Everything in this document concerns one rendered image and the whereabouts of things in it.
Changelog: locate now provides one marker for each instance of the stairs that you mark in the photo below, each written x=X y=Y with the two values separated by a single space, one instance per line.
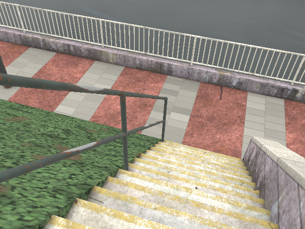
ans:
x=172 y=186

